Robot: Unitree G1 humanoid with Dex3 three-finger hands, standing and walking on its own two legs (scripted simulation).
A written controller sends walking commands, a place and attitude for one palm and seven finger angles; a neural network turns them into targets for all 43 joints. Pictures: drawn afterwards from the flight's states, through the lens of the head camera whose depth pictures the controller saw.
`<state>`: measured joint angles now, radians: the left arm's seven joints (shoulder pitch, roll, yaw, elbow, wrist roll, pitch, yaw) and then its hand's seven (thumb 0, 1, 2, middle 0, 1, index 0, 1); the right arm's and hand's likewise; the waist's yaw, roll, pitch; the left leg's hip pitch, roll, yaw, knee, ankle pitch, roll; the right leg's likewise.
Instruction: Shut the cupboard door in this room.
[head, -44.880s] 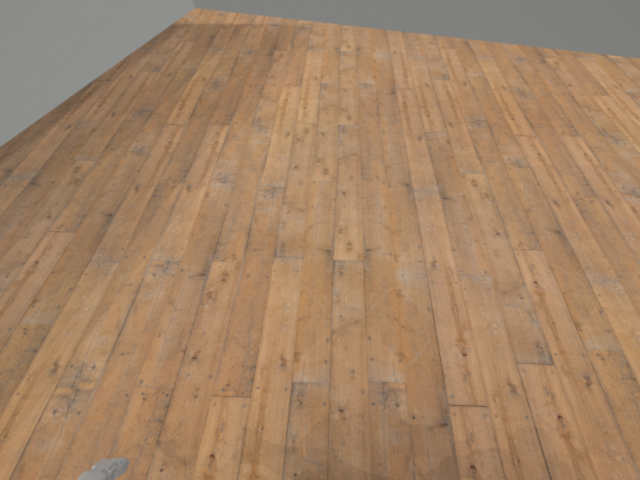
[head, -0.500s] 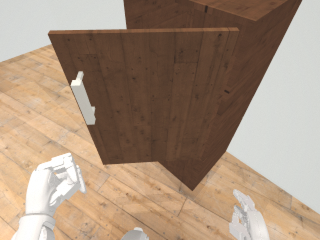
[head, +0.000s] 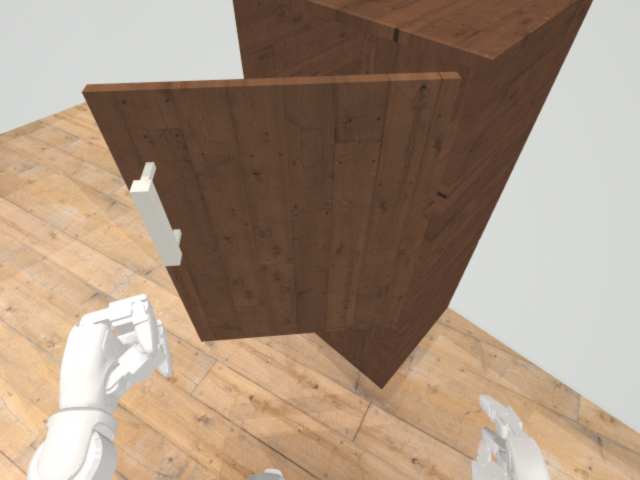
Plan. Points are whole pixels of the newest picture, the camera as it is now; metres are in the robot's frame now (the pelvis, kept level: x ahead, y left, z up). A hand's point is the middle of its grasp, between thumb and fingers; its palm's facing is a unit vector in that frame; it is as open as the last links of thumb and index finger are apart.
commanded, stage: raise the hand and make a fist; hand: left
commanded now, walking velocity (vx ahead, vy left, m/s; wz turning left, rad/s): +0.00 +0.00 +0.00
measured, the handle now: (161, 216) +0.43 +0.26 +0.09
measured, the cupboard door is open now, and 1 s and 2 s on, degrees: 48 48 46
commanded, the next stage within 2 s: bring the fist close to the handle in 0.08 s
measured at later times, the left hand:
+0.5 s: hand (166, 325) +0.26 +0.19 +0.10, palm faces +0.16 -0.99 -0.02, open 3.1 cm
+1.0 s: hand (179, 280) +0.32 +0.20 +0.10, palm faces +0.16 -0.99 -0.01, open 3.1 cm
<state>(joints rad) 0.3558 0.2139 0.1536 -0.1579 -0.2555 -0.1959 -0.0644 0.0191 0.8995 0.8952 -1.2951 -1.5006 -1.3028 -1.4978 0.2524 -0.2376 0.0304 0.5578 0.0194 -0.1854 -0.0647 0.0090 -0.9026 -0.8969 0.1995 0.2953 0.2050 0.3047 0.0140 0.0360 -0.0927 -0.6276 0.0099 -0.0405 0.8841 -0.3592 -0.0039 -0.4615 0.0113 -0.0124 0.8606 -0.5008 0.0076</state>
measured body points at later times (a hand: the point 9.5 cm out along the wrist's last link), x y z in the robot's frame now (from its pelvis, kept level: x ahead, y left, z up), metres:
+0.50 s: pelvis +0.00 -0.01 +0.00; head +0.01 -0.02 +0.45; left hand +0.24 +0.25 +0.10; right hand +0.17 -0.24 -0.08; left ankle +0.05 +0.12 -0.69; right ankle -0.04 -0.13 -0.69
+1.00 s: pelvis +0.00 +0.00 +0.00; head +0.02 -0.01 +0.45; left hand +0.30 +0.25 +0.10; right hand +0.15 -0.24 -0.09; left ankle +0.05 +0.12 -0.69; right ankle -0.04 -0.13 -0.69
